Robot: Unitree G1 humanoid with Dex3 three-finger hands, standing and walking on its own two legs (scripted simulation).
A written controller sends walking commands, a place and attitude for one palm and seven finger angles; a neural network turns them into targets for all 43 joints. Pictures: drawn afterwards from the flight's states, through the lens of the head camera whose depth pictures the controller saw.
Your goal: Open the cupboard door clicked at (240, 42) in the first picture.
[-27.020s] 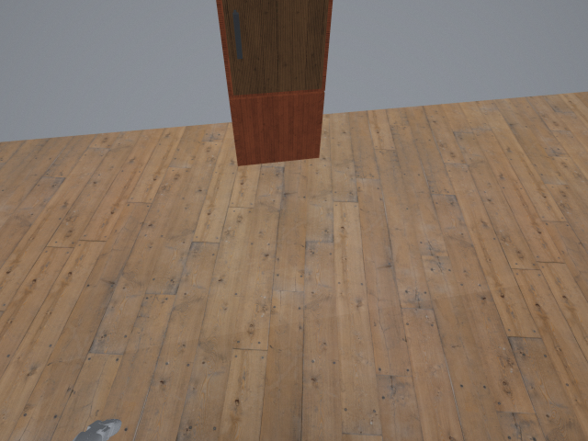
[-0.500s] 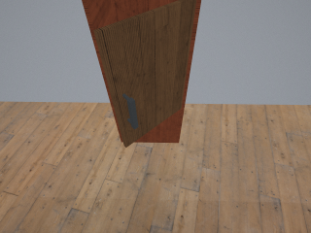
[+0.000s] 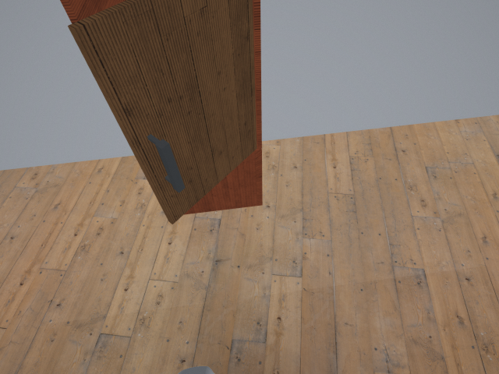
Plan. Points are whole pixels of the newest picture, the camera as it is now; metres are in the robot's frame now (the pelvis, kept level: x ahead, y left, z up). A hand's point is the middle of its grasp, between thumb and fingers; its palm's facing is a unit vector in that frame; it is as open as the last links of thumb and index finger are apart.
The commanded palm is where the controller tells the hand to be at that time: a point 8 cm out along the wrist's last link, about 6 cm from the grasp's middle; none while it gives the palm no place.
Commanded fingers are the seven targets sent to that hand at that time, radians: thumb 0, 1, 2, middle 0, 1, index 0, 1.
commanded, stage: walk to a spot facing it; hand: left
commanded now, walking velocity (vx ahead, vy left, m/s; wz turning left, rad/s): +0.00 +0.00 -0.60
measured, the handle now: (166, 164) +0.55 +0.25 -0.07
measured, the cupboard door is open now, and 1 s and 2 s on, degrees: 43 43 43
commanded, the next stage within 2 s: none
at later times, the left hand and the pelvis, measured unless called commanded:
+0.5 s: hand out of the picture +0.06 +0.16 -0.14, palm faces -0.15 -0.94 -0.29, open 7.3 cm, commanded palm none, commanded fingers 0.00 0.90 0.90 -0.20 -0.30 -0.20 -0.30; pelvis +0.00 -0.03 +0.02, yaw -16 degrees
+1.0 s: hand (187, 312) +0.23 +0.16 -0.15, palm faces -0.52 -0.81 -0.26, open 7.4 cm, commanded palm none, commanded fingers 0.00 0.90 0.90 -0.20 -0.30 -0.20 -0.30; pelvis +0.03 +0.01 +0.01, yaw -34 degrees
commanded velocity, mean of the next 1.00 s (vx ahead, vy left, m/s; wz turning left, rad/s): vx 0.00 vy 0.00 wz -0.60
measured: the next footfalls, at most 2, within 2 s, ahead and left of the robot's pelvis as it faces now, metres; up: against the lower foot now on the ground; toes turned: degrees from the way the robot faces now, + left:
left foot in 0.74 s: +0.13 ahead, +0.11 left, +0.00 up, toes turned -29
right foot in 1.08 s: -0.02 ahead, -0.14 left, +0.00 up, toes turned -40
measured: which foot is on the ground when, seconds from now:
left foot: down 0.00-0.04, up 0.06-0.72, down 0.74-1.00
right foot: down 0.00-0.72, up 0.74-1.00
